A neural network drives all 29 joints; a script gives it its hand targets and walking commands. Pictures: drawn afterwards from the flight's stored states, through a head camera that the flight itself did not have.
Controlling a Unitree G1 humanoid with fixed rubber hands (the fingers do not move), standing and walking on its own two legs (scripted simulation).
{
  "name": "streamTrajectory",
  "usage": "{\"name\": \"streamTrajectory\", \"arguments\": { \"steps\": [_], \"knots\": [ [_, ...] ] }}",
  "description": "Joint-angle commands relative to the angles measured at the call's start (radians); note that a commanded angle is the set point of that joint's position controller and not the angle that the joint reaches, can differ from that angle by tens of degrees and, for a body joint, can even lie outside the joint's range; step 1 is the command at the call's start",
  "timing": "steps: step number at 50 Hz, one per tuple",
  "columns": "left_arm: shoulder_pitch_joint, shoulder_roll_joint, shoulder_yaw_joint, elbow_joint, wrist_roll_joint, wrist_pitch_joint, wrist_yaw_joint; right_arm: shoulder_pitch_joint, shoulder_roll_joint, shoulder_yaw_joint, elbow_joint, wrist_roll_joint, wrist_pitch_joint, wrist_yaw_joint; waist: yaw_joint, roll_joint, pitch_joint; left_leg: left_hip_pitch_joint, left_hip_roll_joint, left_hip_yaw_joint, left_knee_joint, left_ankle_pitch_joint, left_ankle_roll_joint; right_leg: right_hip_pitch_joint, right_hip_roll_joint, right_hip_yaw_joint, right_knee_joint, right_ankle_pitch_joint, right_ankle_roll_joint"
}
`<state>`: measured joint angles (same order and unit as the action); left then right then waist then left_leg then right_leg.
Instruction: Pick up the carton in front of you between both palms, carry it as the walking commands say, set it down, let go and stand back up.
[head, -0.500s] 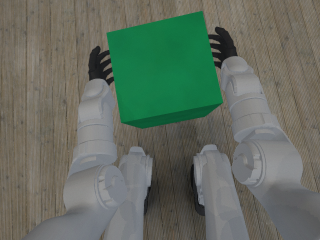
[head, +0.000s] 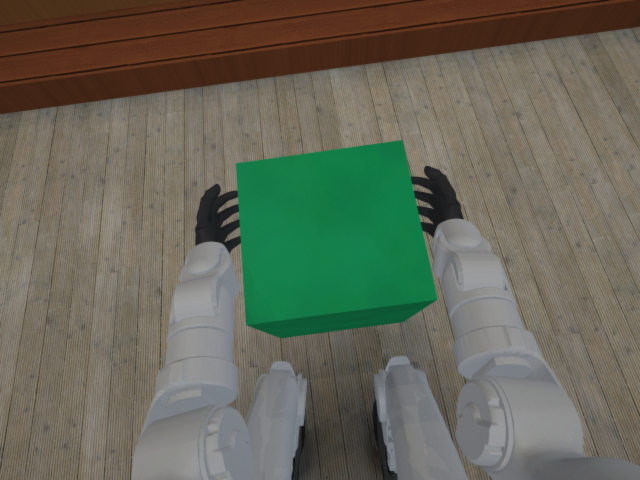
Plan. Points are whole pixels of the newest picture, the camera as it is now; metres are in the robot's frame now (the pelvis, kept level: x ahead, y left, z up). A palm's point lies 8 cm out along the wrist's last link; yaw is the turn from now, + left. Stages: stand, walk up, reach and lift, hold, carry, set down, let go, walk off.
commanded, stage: reach and lift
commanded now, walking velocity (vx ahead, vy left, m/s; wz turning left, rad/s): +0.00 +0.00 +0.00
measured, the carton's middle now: (332, 254) +0.42 +0.01 -0.11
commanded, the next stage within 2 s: hold in 1.78 s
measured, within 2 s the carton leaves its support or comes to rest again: neither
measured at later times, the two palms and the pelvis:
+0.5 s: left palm (162, 216) +0.37 +0.15 +0.12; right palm (503, 203) +0.38 -0.15 +0.11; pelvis +0.05 +0.00 +0.14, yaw -1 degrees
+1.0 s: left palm (102, 185) +0.35 +0.15 +0.21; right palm (574, 183) +0.34 -0.15 +0.21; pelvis +0.05 +0.01 +0.18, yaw -1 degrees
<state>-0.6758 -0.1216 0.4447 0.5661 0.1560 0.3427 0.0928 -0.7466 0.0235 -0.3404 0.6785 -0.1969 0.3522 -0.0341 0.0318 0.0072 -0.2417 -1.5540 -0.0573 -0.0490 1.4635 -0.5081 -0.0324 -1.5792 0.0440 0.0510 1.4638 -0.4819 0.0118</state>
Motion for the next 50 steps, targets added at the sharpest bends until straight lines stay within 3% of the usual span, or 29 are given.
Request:
{"name": "streamTrajectory", "arguments": {
  "steps": [1, 19, 31, 36, 41, 45, 50],
  "knots": [
    [-0.583, -1.039, -0.62, 0.069, -0.129, 0.001, -0.271, -0.528, 1.108, 0.526, 0.005, 0.15, -0.025, 0.236, -0.002, -0.037, -0.708, 0.421, -0.122, 0.057, -0.242, 0.183, 0.007, 0.599, 0.12, -0.034, -0.238, 0.194, -0.01],
    [-0.248, -1.043, -0.67, 0.041, -0.086, 0.005, -0.292, -0.216, 1.123, 0.592, -0.1, 0.125, -0.023, 0.227, -0.013, -0.023, -0.447, 0.879, -0.079, -0.018, -0.62, 0.357, 0.026, 1.035, 0.083, 0.03, -0.614, 0.374, -0.019],
    [-0.083, -1.038, -0.739, -0.062, -0.094, 0.113, -0.313, -0.065, 1.115, 0.655, -0.229, 0.153, 0.089, 0.245, -0.027, -0.014, -0.23, 1.23, -0.052, -0.035, -0.885, 0.495, 0.03, 1.337, 0.054, 0.036, -0.88, 0.498, -0.014],
    [-0.05, -1.048, -0.748, -0.112, -0.107, 0.182, -0.326, -0.04, 1.108, 0.671, -0.294, 0.164, 0.165, 0.257, -0.032, -0.004, -0.116, 1.337, -0.038, -0.035, -0.989, 0.492, 0.03, 1.433, 0.045, 0.03, -0.982, 0.485, -0.012],
    [-0.052, -1.016, -0.672, -0.09, -0.07, 0.24, -0.333, -0.035, 1.078, 0.588, -0.272, 0.127, 0.224, 0.272, -0.035, 0.001, 0.04, 1.357, -0.026, -0.035, -1.069, 0.366, 0.033, 1.449, 0.04, 0.022, -1.053, 0.359, -0.022],
    [-0.124, -1.016, -0.607, -0.054, -0.039, 0.245, -0.343, -0.112, 1.067, 0.529, -0.239, 0.1, 0.23, 0.289, -0.031, 0.006, 0.09, 1.345, -0.018, -0.028, -1.087, 0.265, 0.04, 1.444, 0.037, 0.012, -1.062, 0.26, -0.03],
    [-0.21, -1.044, -0.623, -0.073, -0.05, 0.236, -0.349, -0.199, 1.086, 0.543, -0.258, 0.108, 0.22, 0.3, -0.034, 0.007, 0.025, 1.37, -0.016, -0.025, -1.08, 0.272, 0.042, 1.469, 0.037, 0.006, -1.053, 0.266, -0.03]
  ]
}}
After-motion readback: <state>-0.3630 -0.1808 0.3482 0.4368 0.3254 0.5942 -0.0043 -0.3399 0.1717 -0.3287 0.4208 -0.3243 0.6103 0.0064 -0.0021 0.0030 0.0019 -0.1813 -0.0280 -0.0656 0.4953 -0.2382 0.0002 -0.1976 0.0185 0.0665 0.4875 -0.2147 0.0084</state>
